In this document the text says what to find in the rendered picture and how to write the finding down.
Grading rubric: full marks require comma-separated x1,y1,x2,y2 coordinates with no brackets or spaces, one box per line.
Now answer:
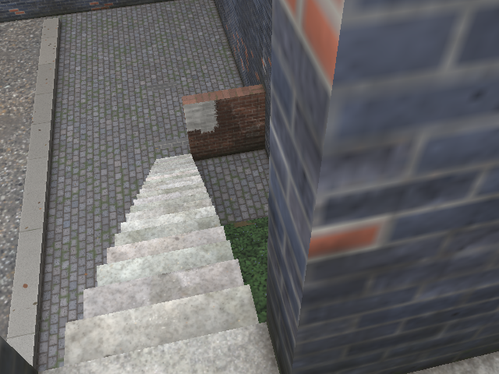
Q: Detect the stairs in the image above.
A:
64,153,259,366

